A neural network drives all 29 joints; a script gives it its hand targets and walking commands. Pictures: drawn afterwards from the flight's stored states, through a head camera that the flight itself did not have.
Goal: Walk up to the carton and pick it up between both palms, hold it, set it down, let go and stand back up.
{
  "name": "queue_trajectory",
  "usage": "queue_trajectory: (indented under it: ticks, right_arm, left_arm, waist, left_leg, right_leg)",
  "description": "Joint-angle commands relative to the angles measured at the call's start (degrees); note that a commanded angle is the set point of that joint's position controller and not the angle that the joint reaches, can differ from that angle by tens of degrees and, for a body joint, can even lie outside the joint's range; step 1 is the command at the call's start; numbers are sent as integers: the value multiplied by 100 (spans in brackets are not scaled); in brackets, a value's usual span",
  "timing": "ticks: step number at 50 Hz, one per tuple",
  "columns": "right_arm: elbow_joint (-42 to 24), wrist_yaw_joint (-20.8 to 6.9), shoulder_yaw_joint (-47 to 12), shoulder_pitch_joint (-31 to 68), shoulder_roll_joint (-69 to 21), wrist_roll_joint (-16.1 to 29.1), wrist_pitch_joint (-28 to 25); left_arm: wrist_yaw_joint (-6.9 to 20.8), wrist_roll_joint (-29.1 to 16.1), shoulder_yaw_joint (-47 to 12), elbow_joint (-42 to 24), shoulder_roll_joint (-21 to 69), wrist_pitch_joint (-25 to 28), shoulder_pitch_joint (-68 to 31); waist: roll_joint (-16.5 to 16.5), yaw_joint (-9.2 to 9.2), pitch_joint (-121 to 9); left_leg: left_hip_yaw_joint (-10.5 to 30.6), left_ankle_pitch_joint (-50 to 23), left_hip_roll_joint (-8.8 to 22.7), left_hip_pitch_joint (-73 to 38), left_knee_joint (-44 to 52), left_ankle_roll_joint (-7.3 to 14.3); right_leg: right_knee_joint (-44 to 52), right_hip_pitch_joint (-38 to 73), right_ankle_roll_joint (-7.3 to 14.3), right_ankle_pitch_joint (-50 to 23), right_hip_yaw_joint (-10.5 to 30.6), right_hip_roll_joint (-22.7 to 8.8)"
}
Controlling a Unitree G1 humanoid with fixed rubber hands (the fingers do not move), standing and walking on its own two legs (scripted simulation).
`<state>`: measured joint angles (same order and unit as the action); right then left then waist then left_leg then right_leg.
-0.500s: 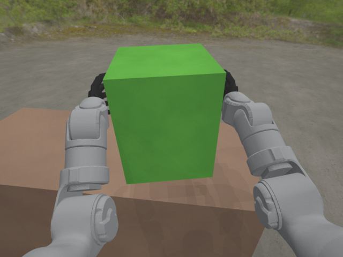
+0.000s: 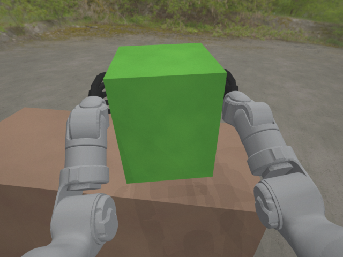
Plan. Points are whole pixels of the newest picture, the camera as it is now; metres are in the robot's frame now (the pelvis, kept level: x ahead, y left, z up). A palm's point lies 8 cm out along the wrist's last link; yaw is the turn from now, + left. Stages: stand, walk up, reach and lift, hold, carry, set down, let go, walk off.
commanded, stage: hold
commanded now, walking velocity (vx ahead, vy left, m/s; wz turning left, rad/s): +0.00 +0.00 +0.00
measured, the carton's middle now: (165, 110) +0.39 -0.01 +0.26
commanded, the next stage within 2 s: none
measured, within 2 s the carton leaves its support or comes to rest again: neither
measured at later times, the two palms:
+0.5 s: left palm (98, 104) +0.37 +0.14 +0.29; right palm (229, 101) +0.36 -0.15 +0.29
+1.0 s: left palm (99, 104) +0.37 +0.13 +0.28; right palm (231, 101) +0.36 -0.16 +0.29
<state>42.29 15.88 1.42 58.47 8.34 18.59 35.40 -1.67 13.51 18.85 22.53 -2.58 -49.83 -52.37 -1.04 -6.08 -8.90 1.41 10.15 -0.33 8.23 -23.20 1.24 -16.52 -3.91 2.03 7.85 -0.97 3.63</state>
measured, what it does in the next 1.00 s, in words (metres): stands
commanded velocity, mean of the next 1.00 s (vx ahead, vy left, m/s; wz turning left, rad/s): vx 0.00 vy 0.00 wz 0.00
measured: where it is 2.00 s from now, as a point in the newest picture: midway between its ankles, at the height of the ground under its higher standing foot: outside the picture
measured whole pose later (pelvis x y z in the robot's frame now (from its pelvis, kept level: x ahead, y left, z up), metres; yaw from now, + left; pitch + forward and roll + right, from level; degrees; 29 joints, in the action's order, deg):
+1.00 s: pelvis +0.00 +0.00 +0.00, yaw +0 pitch -5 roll -2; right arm 41.8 15.8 1.1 57.7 8.7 19.5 35.6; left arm -2.1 14.0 18.8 21.4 -1.7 -50.1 -51.6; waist -0.5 -6.6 -8.7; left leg 1.3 10.5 -0.6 7.7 -23.5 1.6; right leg -16.6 -3.4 1.6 8.0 -0.1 3.6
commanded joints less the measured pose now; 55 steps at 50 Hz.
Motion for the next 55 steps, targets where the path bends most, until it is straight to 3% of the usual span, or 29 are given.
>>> queue_trajectory:
  ticks: [1,6,7,8,12,14,15,16,18,20,24,27,29,31,37,38,41,44,46,47,52,55]
  right_arm:
    - [-1624,-892,-988,4788,-3600,881,-195]
    - [-1918,-915,-1137,5041,-3737,919,-250]
    - [-1929,-876,-1129,4924,-3719,911,-241]
    - [-2023,-885,-1182,5012,-3733,961,-258]
    - [-1920,-908,-1324,4815,-3796,1022,-225]
    - [-1767,-910,-1183,4901,-3743,919,-225]
    - [-1742,-922,-1070,4901,-3671,874,-234]
    - [-1582,-945,-1037,4952,-3640,837,-226]
    - [-1596,-954,-985,5039,-3703,790,-235]
    - [-1687,-960,-1046,5137,-3787,832,-271]
    - [-1973,-881,-1149,5066,-3780,917,-281]
    - [-1791,-868,-1101,4967,-3731,905,-240]
    - [-1661,-869,-957,4803,-3628,819,-204]
    - [-1618,-872,-966,4803,-3615,847,-203]
    - [-1911,-851,-1078,4842,-3566,954,-212]
    - [-1882,-856,-1186,4799,-3662,1010,-202]
    - [-1830,-903,-1110,4919,-3669,955,-217]
    - [-1903,-913,-1109,4938,-3644,969,-239]
    - [-1998,-913,-1254,4967,-3748,1018,-250]
    - [-1942,-917,-1235,4876,-3736,999,-238]
    - [-1648,-971,-1072,5005,-3671,866,-229]
    - [-1593,-954,-989,4966,-3648,843,-218]
  left_arm:
    - [924,-1149,-2188,-914,3310,446,-4928]
    - [894,-1147,-2175,-950,3331,474,-4931]
    - [903,-1234,-2280,-1008,3313,492,-4964]
    - [882,-1254,-2298,-1055,3371,498,-4948]
    - [835,-1164,-2146,-1149,3300,474,-4838]
    - [858,-1045,-1994,-823,3222,459,-4784]
    - [870,-1085,-2057,-771,3250,450,-4784]
    - [882,-1013,-1922,-629,3182,431,-4823]
    - [893,-1096,-1965,-609,3181,476,-5011]
    - [891,-1107,-1965,-599,3197,514,-4964]
    - [858,-1295,-2186,-769,3337,562,-4950]
    - [869,-1181,-2057,-735,3258,532,-4922]
    - [913,-1168,-2057,-673,3220,507,-4846]
    - [935,-1153,-2085,-749,3226,497,-4878]
    - [915,-1200,-2248,-937,3326,466,-4836]
    - [902,-1139,-2213,-1021,3361,458,-4791]
    - [880,-1137,-2151,-925,3322,449,-4906]
    - [857,-1185,-2235,-988,3372,475,-4900]
    - [825,-1214,-2223,-1064,3346,489,-4915]
    - [810,-1220,-2247,-1111,3379,493,-4915]
    - [833,-1101,-1986,-664,3225,471,-4955]
    - [872,-1100,-1975,-603,3233,476,-4923]
  waist:
    - [494,-171,-1799]
    - [412,-29,-1996]
    - [407,-138,-2127]
    - [434,-86,-2175]
    - [365,40,-2111]
    - [260,76,-1815]
    - [289,-31,-1812]
    - [233,57,-1641]
    - [174,0,-1708]
    - [163,60,-1820]
    - [272,-78,-2187]
    - [289,-27,-2031]
    - [308,-155,-1855]
    - [359,-151,-1862]
    - [505,-212,-2043]
    - [516,-92,-1978]
    - [455,-59,-1858]
    - [422,-123,-1964]
    - [347,-10,-2084]
    - [353,-63,-2091]
    - [238,30,-1701]
    - [231,-31,-1727]
  left_leg:
    - [154,-612,22,-415,424,-336]
    - [132,-800,-24,-489,368,-295]
    - [125,-804,-48,-517,336,-310]
    - [144,-931,-31,-589,315,-318]
    - [121,-1004,-41,-621,306,-270]
    - [98,-706,-44,-480,382,-225]
    - [130,-605,-8,-445,412,-248]
    - [114,-402,7,-320,472,-223]
    - [91,-230,-5,-307,505,-206]
    - [79,-337,-19,-335,470,-193]
    - [154,-828,-33,-553,313,-243]
    - [127,-725,-30,-527,336,-248]
    - [139,-532,6,-459,399,-252]
    - [145,-523,13,-407,428,-268]
    - [158,-912,-28,-579,313,-355]
    - [154,-961,-28,-578,306,-330]
    - [149,-772,-6,-461,374,-316]
    - [165,-848,-1,-527,353,-358]
    - [157,-906,-2,-585,335,-317]
    - [153,-974,-2,-639,323,-334]
    - [141,-375,9,-344,467,-237]
    - [120,-345,3,-358,475,-226]
  right_leg:
    - [156,491,-344,-802,244,-38]
    - [140,549,-370,-931,213,-33]
    - [143,573,-389,-1012,227,-42]
    - [127,569,-381,-1091,222,-23]
    - [98,549,-397,-1102,223,-15]
    - [190,421,-390,-772,228,-39]
    - [183,423,-383,-739,221,-43]
    - [196,392,-365,-490,225,-26]
    - [232,375,-378,-383,221,-45]
    - [218,402,-392,-481,231,-51]
    - [164,495,-378,-1049,241,-24]
    - [183,429,-388,-882,248,-41]
    - [213,433,-371,-767,272,-72]
    - [183,506,-367,-793,269,-67]
    - [159,580,-358,-1110,246,-34]
    - [133,559,-361,-1123,246,-35]
    - [148,540,-350,-907,223,-26]
    - [146,489,-369,-966,200,-9]
    - [140,518,-378,-988,197,10]
    - [138,519,-371,-1065,194,10]
    - [211,351,-370,-503,210,-33]
    - [228,372,-375,-524,233,-44]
